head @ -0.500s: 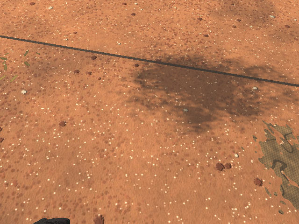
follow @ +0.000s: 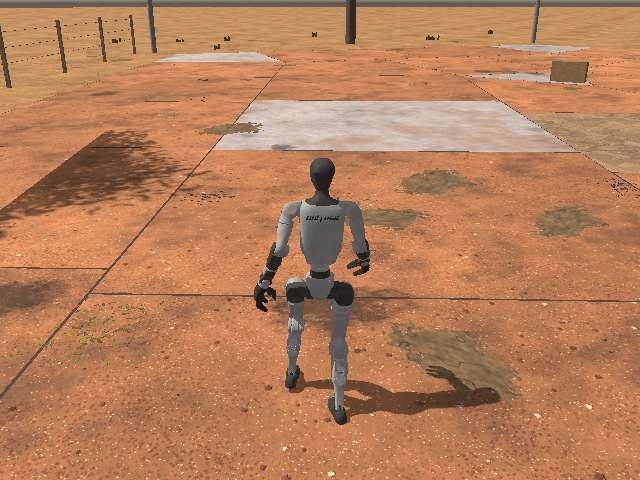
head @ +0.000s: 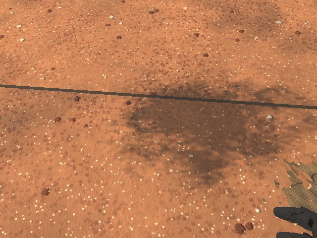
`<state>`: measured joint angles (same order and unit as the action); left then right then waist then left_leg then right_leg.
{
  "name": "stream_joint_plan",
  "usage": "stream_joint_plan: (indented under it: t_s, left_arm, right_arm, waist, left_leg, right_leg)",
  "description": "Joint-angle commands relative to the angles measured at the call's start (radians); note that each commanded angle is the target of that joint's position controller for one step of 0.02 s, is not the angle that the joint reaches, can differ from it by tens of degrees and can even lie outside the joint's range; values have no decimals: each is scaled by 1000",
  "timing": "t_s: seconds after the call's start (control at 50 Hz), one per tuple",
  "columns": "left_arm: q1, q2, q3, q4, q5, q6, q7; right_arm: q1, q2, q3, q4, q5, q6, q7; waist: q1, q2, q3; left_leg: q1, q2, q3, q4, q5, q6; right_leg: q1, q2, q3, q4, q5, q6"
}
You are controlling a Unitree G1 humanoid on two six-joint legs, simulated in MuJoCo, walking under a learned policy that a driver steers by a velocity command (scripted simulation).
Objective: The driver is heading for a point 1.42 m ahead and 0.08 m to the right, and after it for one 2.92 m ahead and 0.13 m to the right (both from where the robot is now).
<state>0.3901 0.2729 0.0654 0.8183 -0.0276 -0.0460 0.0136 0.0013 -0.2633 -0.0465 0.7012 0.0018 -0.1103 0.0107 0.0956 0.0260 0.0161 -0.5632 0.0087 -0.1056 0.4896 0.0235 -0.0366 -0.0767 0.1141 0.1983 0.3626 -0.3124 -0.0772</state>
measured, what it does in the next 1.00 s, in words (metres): walks ahead: left foot, then right foot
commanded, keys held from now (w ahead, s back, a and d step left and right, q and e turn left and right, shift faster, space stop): w+e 0.18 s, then w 0.82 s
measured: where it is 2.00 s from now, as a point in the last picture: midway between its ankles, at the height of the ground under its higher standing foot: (212, 177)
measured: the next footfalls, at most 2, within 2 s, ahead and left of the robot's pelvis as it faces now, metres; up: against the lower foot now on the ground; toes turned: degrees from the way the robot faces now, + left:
left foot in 0.06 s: +0.21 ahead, +0.13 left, +0.00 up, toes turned -7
right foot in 0.56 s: +0.43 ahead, -0.18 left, +0.00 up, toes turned -15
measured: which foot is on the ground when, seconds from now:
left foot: up 0.00-0.04, down 0.06-0.58, up 0.60-1.00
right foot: down 0.00-0.06, up 0.08-0.54, down 0.56-1.00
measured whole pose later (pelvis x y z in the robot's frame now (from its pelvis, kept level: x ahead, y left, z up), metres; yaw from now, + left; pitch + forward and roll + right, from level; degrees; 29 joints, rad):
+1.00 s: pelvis +0.51 -0.09 +0.00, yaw -13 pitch +2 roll -2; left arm 0.38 0.28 0.06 0.83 -0.01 -0.07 -0.01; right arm 0.06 -0.27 -0.03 0.77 0.01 -0.07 0.04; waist 0.08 0.05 0.01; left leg -0.63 0.09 -0.02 0.59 0.05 0.00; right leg 0.01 0.05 -0.05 0.22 -0.27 -0.03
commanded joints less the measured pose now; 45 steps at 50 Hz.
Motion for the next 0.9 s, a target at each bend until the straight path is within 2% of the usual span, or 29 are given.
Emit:
stream_joint_plan:
  t_s: [0.02, 0.04, 0.06, 0.08, 0.1, 0.12, 0.14, 0.16, 0.18, 0.2, 0.24, 0.28, 0.34, 0.4, 0.48, 0.52, 0.54, 0.56, 0.58, 0.6, 0.62, 0.64, 0.66, 0.68, 0.7, 0.74, 0.78, 0.82, 0.9]
  left_arm:
    - [-2, 160, 42, -57, 1, 2, 12]
    - [-24, 150, 39, -67, 2, 5, 11]
    - [-47, 114, 27, -86, 10, 2, 6]
    - [-35, 61, 8, -111, 31, -2, 5]
    - [122, 23, -7, -135, -4, -12, 2]
    - [99, 132, 12, -102, -15, -10, 5]
    - [-13, 174, 26, -115, -7, -4, 3]
    - [-59, 159, 27, -125, 1, 1, 4]
    - [-89, 145, 29, -138, 10, 2, 0]
    - [-83, 122, 28, -143, 7, 4, -6]
    - [-81, 77, 18, -150, 2, 8, -11]
    - [-119, 60, 11, -169, 9, 8, -12]
    - [-195, 50, -1, -189, 18, -5, -24]
    - [-303, 37, -14, -215, 16, -20, -39]
    - [-398, 60, -11, -259, 6, -25, -53]
    - [-366, 86, -1, -260, 9, -28, -56]
    - [-276, 109, 14, -235, 15, -28, -53]
    - [-130, 159, 41, -189, 20, -26, -44]
    - [55, 244, 65, -159, 29, -18, -28]
    - [63, 303, 69, -151, 28, -15, -32]
    - [58, 207, 45, -158, 22, -17, -35]
    - [-6, 178, 32, -161, 20, -22, -36]
    - [-70, 155, 24, -166, 22, -25, -39]
    - [-118, 128, 17, -168, 28, -27, -43]
    - [-144, 110, 13, -169, 35, -32, -45]
    - [-154, 109, 16, -156, 29, -46, -45]
    - [-140, 129, 23, -135, 28, -56, -40]
    - [-113, 138, 26, -113, 28, -54, -31]
    - [-62, 163, 31, -75, 20, -45, -19]
  right_arm:
    - [-40, -123, -37, -81, 8, -31, 5]
    - [39, -142, -48, -61, 5, -36, 0]
    - [160, -176, -62, -41, -9, -40, -7]
    - [330, -240, -77, -26, -15, -34, -17]
    - [371, -284, -87, 10, -16, -17, -8]
    - [328, -176, -66, -16, 1, -12, -5]
    - [287, -124, -51, -24, 3, -6, -9]
    - [241, -116, -44, -25, -5, -1, -7]
    - [214, -100, -39, -16, -9, 1, -6]
    - [209, -95, -35, -6, -18, -1, -4]
    - [220, -96, -37, 16, -12, -11, 3]
    - [234, -123, -45, 38, -7, -17, 6]
    - [243, -150, -51, 59, 2, -10, 5]
    - [285, -176, -53, 84, 15, 3, 3]
    - [361, -205, -56, 129, 28, 25, 2]
    - [357, -220, -58, 142, 32, 37, -2]
    - [341, -223, -57, 144, 36, 43, -6]
    - [350, -199, -46, 144, 31, 44, -10]
    - [348, -143, -20, 113, -2, 37, -13]
    - [457, -41, 11, 99, -1, 16, -4]
    - [385, -153, -16, 110, 22, 1, 3]
    - [301, -179, -25, 79, 40, -6, 6]
    - [265, -164, -22, 77, 31, -5, 1]
    - [255, -158, -26, 78, 15, 0, -2]
    - [281, -145, -26, 84, 13, 12, -1]
    - [302, -109, -21, 94, 12, 33, -3]
    - [252, -99, -19, 78, 4, 44, -7]
    - [186, -90, -16, 60, -2, 43, -6]
    - [53, -68, -3, 29, 5, 30, 11]
  waist:
    - [-56, -147, -17]
    - [-100, -151, -51]
    - [-160, -130, -151]
    - [-215, 1, -302]
    - [-130, 356, -379]
    - [-152, 202, -274]
    - [-175, 94, -146]
    - [-154, 21, -76]
    - [-136, 24, -27]
    - [-116, 54, -16]
    - [-104, 72, -14]
    - [-101, 54, -4]
    - [-113, 32, 0]
    - [-153, 32, 17]
    - [-172, 56, 37]
    - [-132, 74, 16]
    - [-72, 71, -36]
    - [-7, 52, -131]
    - [58, -84, -283]
    - [-19, -327, -394]
    - [23, -198, -345]
    - [9, -167, -204]
    - [-23, -103, -134]
    - [-55, -96, -83]
    - [-89, -115, -72]
    - [-116, -113, -60]
    - [-118, -94, -26]
    - [-101, -80, -5]
    - [-54, -81, 30]
  left_leg:
    - [138, -28, 18, -51, -71, 27]
    - [251, -27, 34, -92, -65, 54]
    - [464, 47, -11, -68, -58, 101]
    - [738, 226, -196, -43, -91, 163]
    - [970, 423, -642, -130, -290, 314]
    - [888, 407, -644, -166, -474, 284]
    - [756, 357, -474, -183, -444, 238]
    - [629, 313, -357, -210, -325, 219]
    - [545, 279, -279, -237, -238, 216]
    - [482, 250, -216, -264, -190, 211]
    - [434, 228, -140, -307, -132, 233]
    - [431, 236, -94, -337, -63, 258]
    - [451, 219, -5, -348, 36, 254]
    - [446, 194, 65, -340, 50, 230]
    - [542, 246, 52, -300, 66, 212]
    - [581, 260, 60, -230, 201, 190]
    - [570, 235, 98, -123, 351, 168]
    - [499, 187, 142, 56, 402, 137]
    - [275, 131, 187, 388, 94, 91]
    - [-76, -33, 122, 687, -585, 47]
    - [-182, 16, 12, 790, -604, 58]
    - [-237, 57, 34, 790, -514, 70]
    - [-203, 96, 51, 743, -426, 67]
    - [-160, 119, 53, 689, -374, 59]
    - [-96, 138, 43, 664, -335, 54]
    - [-53, 141, 49, 618, -296, 38]
    - [-94, 145, 49, 541, -222, 21]
    - [-128, 144, 48, 428, -113, 12]
    - [-83, 105, 80, 192, 63, 18]
  right_leg:
    - [-22, -251, 240, 11, 320, -103]
    - [-34, -224, 231, 74, 375, -83]
    - [-100, -177, 187, 231, 394, -54]
    - [-252, -91, 77, 517, 160, -14]
    - [-591, -5, -12, 779, -309, 30]
    - [-693, -99, 5, 892, -264, 43]
    - [-710, -128, -22, 908, -165, 51]
    - [-674, -161, -51, 890, -93, 62]
    - [-659, -186, -57, 848, -49, 66]
    - [-614, -208, -63, 824, -24, 65]
    - [-588, -214, -84, 776, -6, 68]
    - [-615, -219, -83, 691, 44, 76]
    - [-611, -226, -114, 510, 190, 78]
    - [-542, -208, -174, 336, 308, 74]
    - [-521, -178, -198, 227, 246, 46]
    - [-438, -150, -220, 175, 189, 15]
    - [-294, -119, -248, 128, 212, -8]
    - [-66, -111, -246, 124, 240, -38]
    - [242, -321, -5, 161, 307, -108]
    - [478, -516, 456, 29, 106, -257]
    - [433, -492, 476, -28, 0, -228]
    - [311, -457, 332, -46, 48, -192]
    - [180, -413, 227, -67, 144, -174]
    - [69, -378, 153, -98, 224, -167]
    - [-4, -357, 108, -131, 260, -162]
    - [-73, -344, 50, -185, 304, -176]
    - [-92, -341, 3, -218, 342, -183]
    - [-77, -330, -41, -233, 355, -172]
    - [-64, -302, -121, -241, 324, -133]
Velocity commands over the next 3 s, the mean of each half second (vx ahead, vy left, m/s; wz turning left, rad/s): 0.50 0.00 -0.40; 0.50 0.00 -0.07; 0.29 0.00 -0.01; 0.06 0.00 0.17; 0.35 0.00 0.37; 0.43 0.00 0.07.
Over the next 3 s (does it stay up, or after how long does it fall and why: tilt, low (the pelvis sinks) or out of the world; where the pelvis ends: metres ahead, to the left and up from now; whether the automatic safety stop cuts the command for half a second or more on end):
stays up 1.20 -0.04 0.00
